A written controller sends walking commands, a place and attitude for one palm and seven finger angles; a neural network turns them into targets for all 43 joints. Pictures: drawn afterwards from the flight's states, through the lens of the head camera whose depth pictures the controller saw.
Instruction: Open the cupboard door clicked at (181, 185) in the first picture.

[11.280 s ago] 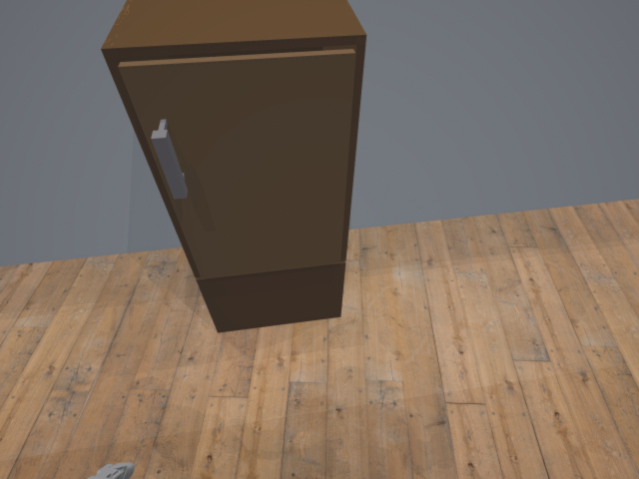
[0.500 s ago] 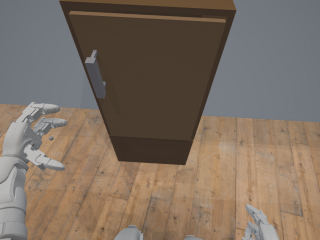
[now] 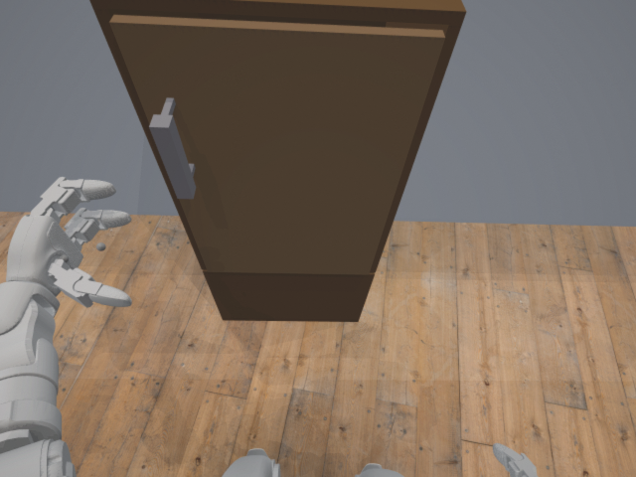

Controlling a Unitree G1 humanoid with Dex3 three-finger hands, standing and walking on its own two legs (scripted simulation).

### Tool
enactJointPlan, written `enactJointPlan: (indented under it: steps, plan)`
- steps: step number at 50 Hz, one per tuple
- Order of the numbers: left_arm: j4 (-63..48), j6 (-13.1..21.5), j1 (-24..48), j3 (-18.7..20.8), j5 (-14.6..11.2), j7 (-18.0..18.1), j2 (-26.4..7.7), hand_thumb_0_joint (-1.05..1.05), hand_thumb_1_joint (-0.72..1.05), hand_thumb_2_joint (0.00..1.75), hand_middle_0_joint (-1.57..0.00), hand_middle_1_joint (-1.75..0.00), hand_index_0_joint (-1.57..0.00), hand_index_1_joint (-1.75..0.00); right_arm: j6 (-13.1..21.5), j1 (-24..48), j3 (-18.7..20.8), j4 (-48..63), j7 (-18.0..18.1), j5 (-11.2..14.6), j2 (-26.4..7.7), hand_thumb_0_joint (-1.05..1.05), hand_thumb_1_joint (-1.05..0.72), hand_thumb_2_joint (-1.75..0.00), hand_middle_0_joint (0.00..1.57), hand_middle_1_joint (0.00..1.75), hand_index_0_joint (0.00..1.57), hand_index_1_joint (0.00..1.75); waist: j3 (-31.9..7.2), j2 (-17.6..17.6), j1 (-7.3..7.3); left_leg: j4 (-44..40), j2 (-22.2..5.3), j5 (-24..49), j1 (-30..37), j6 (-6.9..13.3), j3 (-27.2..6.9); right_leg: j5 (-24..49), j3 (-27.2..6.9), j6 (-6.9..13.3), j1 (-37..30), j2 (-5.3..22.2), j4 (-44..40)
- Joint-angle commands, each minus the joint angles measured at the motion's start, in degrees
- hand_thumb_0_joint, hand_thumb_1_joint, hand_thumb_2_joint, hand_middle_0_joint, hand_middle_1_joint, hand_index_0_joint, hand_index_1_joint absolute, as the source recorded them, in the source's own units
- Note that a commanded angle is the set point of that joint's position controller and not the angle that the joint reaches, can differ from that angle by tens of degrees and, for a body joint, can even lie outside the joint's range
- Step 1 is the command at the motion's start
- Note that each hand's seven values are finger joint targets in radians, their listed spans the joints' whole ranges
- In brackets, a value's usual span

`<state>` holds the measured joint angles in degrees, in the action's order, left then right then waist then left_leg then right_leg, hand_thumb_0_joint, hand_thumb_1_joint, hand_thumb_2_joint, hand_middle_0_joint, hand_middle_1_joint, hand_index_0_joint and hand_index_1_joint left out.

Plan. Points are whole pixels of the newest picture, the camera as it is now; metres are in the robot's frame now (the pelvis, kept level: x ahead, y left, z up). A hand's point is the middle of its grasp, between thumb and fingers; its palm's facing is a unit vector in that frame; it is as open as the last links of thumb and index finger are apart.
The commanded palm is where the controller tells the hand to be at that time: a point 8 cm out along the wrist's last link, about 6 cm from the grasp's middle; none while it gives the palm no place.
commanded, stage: move the hooked fingers beside the handle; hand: left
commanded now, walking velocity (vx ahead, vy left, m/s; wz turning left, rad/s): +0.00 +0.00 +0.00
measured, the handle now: (178, 150) +0.55 +0.22 +0.06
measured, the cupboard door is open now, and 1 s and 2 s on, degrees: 0 0 0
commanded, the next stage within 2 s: slide the fingers in behind the handle in 1.68 s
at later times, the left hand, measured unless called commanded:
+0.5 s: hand (115, 201) +0.44 +0.28 +0.07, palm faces +0.02 -1.00 +0.00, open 14.0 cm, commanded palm +0.42 +0.32 +0.06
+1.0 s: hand (133, 166) +0.51 +0.27 +0.06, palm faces +0.02 -1.00 -0.02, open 14.0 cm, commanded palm +0.48 +0.32 +0.06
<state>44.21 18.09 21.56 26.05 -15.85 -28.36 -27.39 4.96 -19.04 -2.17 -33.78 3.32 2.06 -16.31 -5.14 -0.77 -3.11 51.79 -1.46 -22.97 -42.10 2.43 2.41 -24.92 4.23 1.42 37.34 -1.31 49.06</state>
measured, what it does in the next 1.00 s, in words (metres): stands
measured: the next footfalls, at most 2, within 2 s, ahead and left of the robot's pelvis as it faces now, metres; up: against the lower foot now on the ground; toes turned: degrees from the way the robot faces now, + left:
none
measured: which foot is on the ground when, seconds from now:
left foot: down 0.00-1.00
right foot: down 0.00-1.00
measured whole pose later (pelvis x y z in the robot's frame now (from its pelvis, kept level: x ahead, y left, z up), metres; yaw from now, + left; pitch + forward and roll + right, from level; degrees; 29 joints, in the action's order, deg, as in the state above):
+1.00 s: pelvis +0.00 +0.01 -0.02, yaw -3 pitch +23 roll -5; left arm 70.6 18.6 51.9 31.1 -5.7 -26.6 -44.1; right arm -4.0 -23.7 -3.6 -34.3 2.3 -0.1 -17.0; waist -5.1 -1.0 -11.0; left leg 59.5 -3.6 -25.1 -57.4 3.0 2.0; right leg -25.4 4.3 1.1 51.9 -3.2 54.3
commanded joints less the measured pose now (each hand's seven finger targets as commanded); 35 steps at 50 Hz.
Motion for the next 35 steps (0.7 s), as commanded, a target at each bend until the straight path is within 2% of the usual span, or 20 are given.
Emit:
enactJointPlan:
  steps: [1,2,4,5,6,7,8,11,12,14,16,17,19,21,24,25,27,30,32,35]
  plan:
    - [-10.29,4.96,24.42,2.35,-0.52,0.5,-17.21,0.0,-0.5,0.3,-0.3,-1.2,-0.3,-1.2,1.49,-3.12,3.93,5.35,1.15,0.07,-9.65,0.0,-0.9,-0.9,0.2,0.3,0.2,0.3,-18.65,-6.46,-1.04,-5.38,0.27,19.17,17.87,-0.68,-5.28,16.43,-2.34,0.41,-0.68,-1.37,-4.38]
    - [-8.38,5.03,23.68,4.3,-0.4,0.6,-18.94,0.0,-0.5,0.3,-0.3,-1.2,-0.3,-1.2,1.24,-3.5,4.1,5.04,1.07,-0.05,-9.8,0.0,-0.9,-0.9,0.2,0.3,0.2,0.3,-19.46,-6.16,-0.53,-5.41,0.13,18.75,18.14,-0.84,-5.46,16.06,-2.42,0.32,-0.75,-1.39,-4.61]
    - [-5.58,4.95,25.28,2.04,0.06,0.2,-17.24,0.0,-0.5,0.3,-0.3,-1.2,-0.3,-1.2,0.86,-3.4,3.82,4.84,1.1,0.1,-9.76,0.0,-0.9,-0.9,0.2,0.3,0.2,0.3,-18.82,-6.07,-1.23,-5.43,0.15,16.96,17.52,-0.79,-5.42,14.56,-2.41,0.25,0.41,-1.3,-4.76]
    - [-4.47,5.08,27.36,2.54,0.52,0.27,-18.49,0.0,-0.5,0.3,-0.3,-1.2,-0.3,-1.2,0.69,-3.7,3.86,4.43,1.15,0.05,-10.0,0.0,-0.9,-0.9,0.2,0.3,0.2,0.3,-18.31,-5.9,-1.35,-5.43,-0.02,16.83,17.03,-0.91,-5.9,14.04,-2.09,0.36,1.06,-1.21,-4.49]
    - [-3.53,5.09,29.02,1.48,0.38,-0.05,-17.52,0.0,-0.5,0.3,-0.3,-1.2,-0.3,-1.2,0.52,-3.86,3.66,4.47,1.14,-0.09,-10.01,0.0,-0.9,-0.9,0.2,0.3,0.2,0.3,-18.58,-6.26,-1.73,-4.84,0.11,17.24,16.87,-0.78,-5.86,14.27,-2.21,0.49,1.58,-1.38,-4.08]
    - [-1.69,4.97,30.51,1.6,0.86,-0.15,-18.44,0.0,-0.5,0.3,-0.3,-1.2,-0.3,-1.2,0.19,-4.06,3.7,4.01,1.11,-0.05,-10.18,0.0,-0.9,-0.9,0.2,0.3,0.2,0.3,-18.43,-5.79,-2.12,-4.79,-0.11,15.9,16.56,-0.82,-5.94,13.28,-2.18,0.33,2.43,-1.34,-4.21]
    - [-0.24,5.03,30.82,2.33,1.21,-0.12,-19.51,0.0,-0.5,0.3,-0.3,-1.2,-0.3,-1.2,-0.05,-4.38,3.8,3.89,1.17,-0.09,-10.35,0.0,-0.9,-0.9,0.2,0.3,0.2,0.3,-18.68,-5.74,-1.86,-4.69,-0.13,15.97,16.39,-0.83,-6.05,13.17,-2.14,0.38,2.53,-1.28,-4.06]
    - [2.24,5.45,35.07,1.05,1.84,0.2,-19.03,0.0,-0.5,0.3,-0.3,-1.2,-0.3,-1.2,-0.61,-5.13,3.61,3.66,1.02,-0.28,-10.44,0.0,-0.9,-0.9,0.2,0.3,0.2,0.3,-19.18,-5.47,-2.53,-4.11,-0.19,16.01,16.18,-0.75,-6.6,12.36,-1.89,0.48,4.3,-1.41,-3.38]
    - [3.55,5.54,35.4,2.38,2.35,0.42,-21.06,0.0,-0.5,0.3,-0.3,-1.2,-0.3,-1.2,-0.9,-5.49,3.67,3.46,0.93,-0.34,-10.67,0.0,-0.9,-0.9,0.2,0.3,0.2,0.3,-19.83,-6.21,-2.3,-3.94,-0.35,15.88,16.12,-0.92,-6.6,12.08,-1.94,0.38,4.56,-1.35,-3.22]
    - [3.89,6.24,37.16,3.1,2.79,0.74,-22.5,0.0,-0.5,0.3,-0.3,-1.2,-0.3,-1.2,-1.39,-6.0,3.71,3.3,0.79,-0.47,-10.83,0.0,-0.9,-0.9,0.2,0.3,0.2,0.3,-21.72,-6.22,-2.38,-3.5,-0.31,15.82,16.23,-0.93,-6.84,11.92,-2.1,0.34,4.46,-1.33,-2.87]
    - [2.71,7.3,38.8,3.73,3.11,1.08,-23.59,0.0,-0.5,0.3,-0.3,-1.2,-0.3,-1.2,-1.78,-6.47,3.77,3.51,0.66,-0.72,-10.82,0.0,-0.9,-0.9,0.2,0.3,0.2,0.3,-23.87,-8.19,-2.07,-2.92,-0.38,17.91,17.6,-1.09,-7.07,12.64,-2.05,0.59,4.63,-1.55,-2.07]
    - [2.77,7.51,39.47,2.74,3.42,1.12,-22.69,0.0,-0.5,0.3,-0.3,-1.2,-0.3,-1.2,-2.04,-6.73,3.76,3.37,0.53,-0.71,-10.72,0.0,-0.9,-0.9,0.2,0.3,0.2,0.3,-24.83,-8.68,-2.49,-2.83,-0.56,18.69,18.88,-1.21,-7.17,12.78,-2.0,0.4,5.46,-1.59,-2.09]
    - [4.74,7.44,39.22,3.61,3.74,1.41,-23.81,0.0,-0.5,0.3,-0.3,-1.2,-0.3,-1.2,-2.61,-7.1,3.73,3.15,0.4,-0.84,-10.84,0.0,-0.9,-0.9,0.2,0.3,0.2,0.3,-23.96,-8.33,-2.47,-2.58,-0.51,18.1,17.4,-1.08,-6.87,12.81,-2.12,0.28,5.16,-1.63,-2.28]
    - [8.35,6.77,40.74,4.34,3.99,1.41,-25.46,0.0,-0.5,0.3,-0.3,-1.2,-0.3,-1.2,-3.42,-7.86,3.57,2.59,0.6,-0.71,-11.22,0.0,-0.9,-0.9,0.2,0.3,0.2,0.3,-21.73,-5.84,-3.34,-2.31,-0.57,16.39,14.33,-0.61,-6.68,12.23,-2.16,0.26,5.48,-1.93,-2.23]
    - [10.55,5.91,43.22,3.11,5.03,1.3,-25.84,0.0,-0.5,0.3,-0.3,-1.2,-0.3,-1.2,-4.14,-8.4,3.44,2.7,0.71,-0.62,-11.48,0.0,-0.9,-0.9,0.2,0.3,0.2,0.3,-20.05,-6.75,-4.07,-2.59,-0.57,13.84,12.58,-0.5,-6.72,10.27,-2.2,0.07,6.85,-1.75,-2.55]
    - [9.66,6.13,45.2,2.68,5.47,1.36,-26.01,0.0,-0.5,0.3,-0.3,-1.2,-0.3,-1.2,-4.22,-8.63,3.52,2.41,0.7,-0.75,-11.49,0.0,-0.9,-0.9,0.2,0.3,0.2,0.3,-20.97,-8.94,-4.37,-2.28,-0.59,13.98,13.52,-0.56,-6.69,10.07,-2.31,0.11,7.65,-1.7,-2.42]
    - [10.08,6.59,45.38,4.19,5.77,1.46,-28.26,0.0,-0.5,0.3,-0.3,-1.2,-0.3,-1.2,-4.66,-9.6,3.49,2.31,0.69,-0.99,-11.77,0.0,-0.9,-0.9,0.2,0.3,0.2,0.3,-23.33,-9.39,-4.07,-1.51,-0.67,15.91,14.47,-0.6,-6.8,11.1,-2.48,0.21,7.61,-1.95,-1.92]
    - [11.63,6.71,48.39,4.27,5.8,1.37,-29.12,0.0,-0.5,0.3,-0.3,-1.2,-0.3,-1.2,-5.19,-10.45,3.39,1.62,0.81,-1.02,-11.89,0.0,-0.9,-0.9,0.2,0.3,0.2,0.3,-23.24,-7.1,-5.48,-0.72,-0.84,15.08,12.44,-0.28,-6.8,10.97,-2.64,-0.12,7.68,-2.06,-1.84]
    - [13.77,6.42,49.58,5.15,6.04,1.18,-31.11,0.0,-0.5,0.3,-0.3,-1.2,-0.3,-1.2,-5.46,-11.12,3.16,1.41,0.9,-1.08,-12.19,0.0,-0.9,-0.9,0.2,0.3,0.2,0.3,-23.56,-7.36,-5.65,-0.16,-0.85,15.28,11.18,-0.2,-6.72,11.34,-2.75,-0.11,7.7,-2.14,-1.4]
    - [14.86,5.63,52.44,3.89,7.43,1.37,-31.57,0.0,-0.5,0.3,-0.3,-1.2,-0.3,-1.2,-5.91,-11.96,3.03,0.96,0.92,-1.24,-12.28,0.0,-0.9,-0.9,0.2,0.3,0.2,0.3,-22.91,-10.06,-6.39,0.06,-1.03,14.82,11.74,-0.29,-7.17,9.98,-2.57,-0.11,10.36,-2.06,-1.33]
